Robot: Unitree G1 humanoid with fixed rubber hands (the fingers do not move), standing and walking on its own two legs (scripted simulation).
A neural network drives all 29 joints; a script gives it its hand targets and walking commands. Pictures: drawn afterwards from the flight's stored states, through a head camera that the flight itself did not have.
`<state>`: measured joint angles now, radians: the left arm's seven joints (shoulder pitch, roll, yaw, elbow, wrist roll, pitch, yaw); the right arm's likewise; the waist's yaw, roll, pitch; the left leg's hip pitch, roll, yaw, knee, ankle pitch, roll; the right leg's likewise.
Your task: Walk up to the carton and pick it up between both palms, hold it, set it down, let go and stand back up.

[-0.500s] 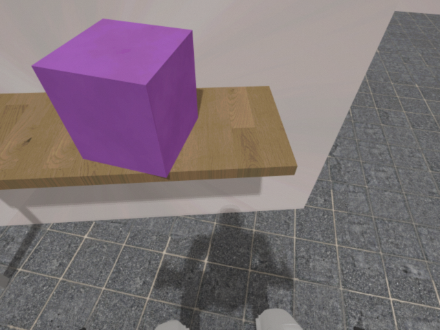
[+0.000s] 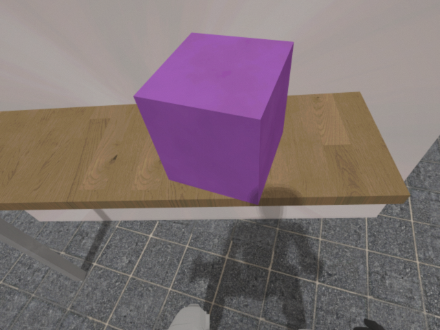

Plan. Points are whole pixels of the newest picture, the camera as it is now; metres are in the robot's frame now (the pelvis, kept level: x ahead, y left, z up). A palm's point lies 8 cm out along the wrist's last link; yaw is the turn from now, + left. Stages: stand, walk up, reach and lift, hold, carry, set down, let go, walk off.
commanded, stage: walk up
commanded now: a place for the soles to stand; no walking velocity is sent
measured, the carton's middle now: (224, 118) +0.48 +0.02 +0.11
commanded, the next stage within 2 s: none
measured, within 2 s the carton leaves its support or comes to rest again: neither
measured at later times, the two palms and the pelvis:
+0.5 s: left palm (98, 308) +0.17 +0.29 -0.10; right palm out of the picture +0.08 -0.25 -0.10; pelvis +0.02 +0.03 -0.01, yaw -2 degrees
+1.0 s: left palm out of the picture +0.11 +0.26 -0.09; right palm out of the picture +0.12 -0.24 -0.08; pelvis +0.02 +0.01 +0.01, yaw +0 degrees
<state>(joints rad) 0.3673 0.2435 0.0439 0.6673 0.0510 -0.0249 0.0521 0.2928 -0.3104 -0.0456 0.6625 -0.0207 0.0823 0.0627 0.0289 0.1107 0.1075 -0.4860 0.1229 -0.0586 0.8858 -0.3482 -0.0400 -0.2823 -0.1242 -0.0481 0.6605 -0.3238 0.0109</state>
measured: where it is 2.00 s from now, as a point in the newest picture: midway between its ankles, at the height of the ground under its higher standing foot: outside the picture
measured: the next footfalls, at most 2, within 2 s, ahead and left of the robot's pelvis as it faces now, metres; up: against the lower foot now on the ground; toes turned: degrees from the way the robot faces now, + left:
left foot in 0.04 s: +0.12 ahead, +0.19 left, +0.00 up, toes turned +2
right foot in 0.50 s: +0.09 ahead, -0.11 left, +0.00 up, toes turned -4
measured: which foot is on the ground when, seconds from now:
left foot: up 0.00-0.02, down 0.04-0.52, up 0.54-0.74, down 0.76-1.00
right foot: down 0.00-0.06, up 0.08-0.48, down 0.50-1.00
